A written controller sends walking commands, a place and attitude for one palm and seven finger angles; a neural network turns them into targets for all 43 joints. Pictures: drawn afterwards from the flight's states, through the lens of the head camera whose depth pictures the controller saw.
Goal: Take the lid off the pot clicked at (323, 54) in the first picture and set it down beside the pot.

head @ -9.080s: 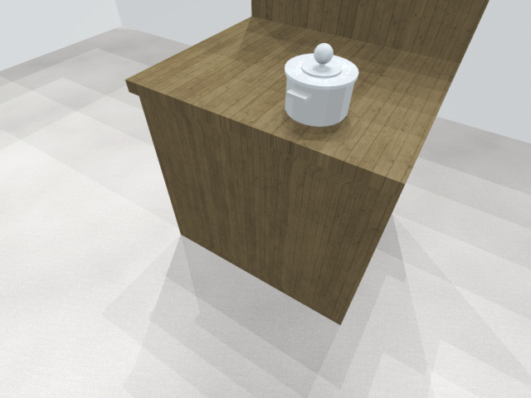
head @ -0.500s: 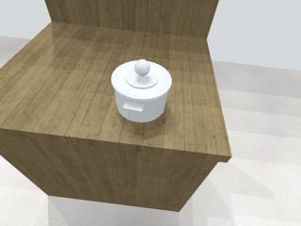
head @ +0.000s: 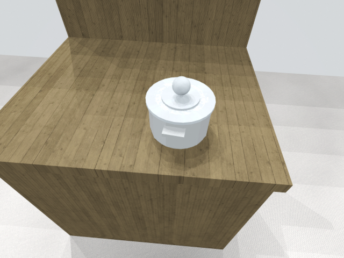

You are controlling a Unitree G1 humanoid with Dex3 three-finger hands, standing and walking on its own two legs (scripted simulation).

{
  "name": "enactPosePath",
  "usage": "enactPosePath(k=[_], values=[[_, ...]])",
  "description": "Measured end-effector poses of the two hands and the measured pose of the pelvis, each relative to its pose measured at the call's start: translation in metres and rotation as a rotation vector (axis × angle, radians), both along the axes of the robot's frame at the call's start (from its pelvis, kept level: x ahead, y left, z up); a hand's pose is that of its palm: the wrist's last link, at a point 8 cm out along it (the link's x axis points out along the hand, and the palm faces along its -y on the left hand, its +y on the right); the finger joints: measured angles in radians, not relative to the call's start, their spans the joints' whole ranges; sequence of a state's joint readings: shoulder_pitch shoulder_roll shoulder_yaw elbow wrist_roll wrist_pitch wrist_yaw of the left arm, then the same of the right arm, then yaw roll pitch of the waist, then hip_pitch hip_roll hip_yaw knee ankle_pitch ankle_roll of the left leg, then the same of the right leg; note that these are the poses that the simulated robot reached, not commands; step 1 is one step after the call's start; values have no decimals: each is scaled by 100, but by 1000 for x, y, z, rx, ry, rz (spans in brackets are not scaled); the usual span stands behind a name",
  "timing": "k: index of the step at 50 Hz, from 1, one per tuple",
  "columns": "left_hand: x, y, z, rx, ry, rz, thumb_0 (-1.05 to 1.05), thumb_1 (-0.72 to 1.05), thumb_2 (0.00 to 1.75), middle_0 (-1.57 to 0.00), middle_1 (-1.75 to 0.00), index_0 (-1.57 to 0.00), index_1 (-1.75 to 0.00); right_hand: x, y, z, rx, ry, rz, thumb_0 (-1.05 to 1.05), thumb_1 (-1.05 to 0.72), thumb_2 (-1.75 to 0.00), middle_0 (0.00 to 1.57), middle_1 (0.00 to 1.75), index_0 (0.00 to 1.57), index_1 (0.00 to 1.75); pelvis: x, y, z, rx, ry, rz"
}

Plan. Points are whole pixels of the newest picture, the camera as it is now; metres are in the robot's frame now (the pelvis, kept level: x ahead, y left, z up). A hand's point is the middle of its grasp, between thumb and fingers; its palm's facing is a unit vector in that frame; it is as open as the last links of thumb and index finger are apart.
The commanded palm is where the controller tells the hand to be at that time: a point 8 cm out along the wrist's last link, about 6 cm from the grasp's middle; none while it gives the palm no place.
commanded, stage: come to a stop and stand still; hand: left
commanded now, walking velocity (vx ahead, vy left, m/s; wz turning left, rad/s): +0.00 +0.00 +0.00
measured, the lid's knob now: (181, 85) +0.46 +0.01 +0.17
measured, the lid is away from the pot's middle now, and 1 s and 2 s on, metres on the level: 0.00 0.00 0.00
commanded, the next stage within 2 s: look again from close up in 0.08 s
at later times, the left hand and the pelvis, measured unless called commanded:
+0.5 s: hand out of the picture +0.00 +0.15 -0.18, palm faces +0.03 -0.98 -0.18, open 7.4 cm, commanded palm none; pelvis +0.01 -0.02 +0.00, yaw +1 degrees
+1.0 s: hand out of the picture -0.01 +0.12 -0.18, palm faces +0.04 -0.99 -0.16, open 7.4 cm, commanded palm none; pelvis +0.01 -0.04 +0.01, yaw +1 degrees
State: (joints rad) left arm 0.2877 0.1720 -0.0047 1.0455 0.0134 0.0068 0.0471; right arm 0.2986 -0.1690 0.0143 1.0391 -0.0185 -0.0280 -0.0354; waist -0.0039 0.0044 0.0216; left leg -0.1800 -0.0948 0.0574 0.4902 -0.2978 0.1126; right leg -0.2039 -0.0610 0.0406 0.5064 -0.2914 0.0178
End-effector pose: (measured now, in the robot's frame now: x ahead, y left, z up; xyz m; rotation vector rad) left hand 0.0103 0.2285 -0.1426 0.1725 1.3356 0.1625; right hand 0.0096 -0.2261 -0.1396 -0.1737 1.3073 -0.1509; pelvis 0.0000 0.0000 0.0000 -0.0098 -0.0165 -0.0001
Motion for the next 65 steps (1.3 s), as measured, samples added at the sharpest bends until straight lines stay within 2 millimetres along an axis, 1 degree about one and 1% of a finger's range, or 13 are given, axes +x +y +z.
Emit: enactPosePath(k=[9,19,30,51,65], values=[[-8,-12,-6,-36,43,13,0,91,90,-20,-30,-20,-30,8,-3,3,-14,14,2,1,-92,-90,20,29,20,30,5,-2,1,-1,-5,4],[-16,-21,-6,-44,71,28,0,91,90,-20,-30,-20,-30,7,-9,4,-15,36,2,1,-92,-90,20,29,20,30,8,-10,2,-1,-6,11],[-18,-30,-3,-33,76,35,0,91,90,-20,-30,-20,-30,-1,-14,2,6,66,-2,1,-92,-90,20,29,20,30,7,-20,3,2,-5,16],[-23,-59,-3,-62,81,35,0,91,90,-20,-30,-20,-30,-18,-21,1,30,107,-26,1,-92,-90,20,29,20,30,5,-38,5,3,-1,14],[-31,-66,-4,-70,95,43,0,91,90,-20,-30,-20,-30,-25,-21,2,37,126,-31,1,-92,-90,20,29,20,30,4,-43,6,1,3,17]])
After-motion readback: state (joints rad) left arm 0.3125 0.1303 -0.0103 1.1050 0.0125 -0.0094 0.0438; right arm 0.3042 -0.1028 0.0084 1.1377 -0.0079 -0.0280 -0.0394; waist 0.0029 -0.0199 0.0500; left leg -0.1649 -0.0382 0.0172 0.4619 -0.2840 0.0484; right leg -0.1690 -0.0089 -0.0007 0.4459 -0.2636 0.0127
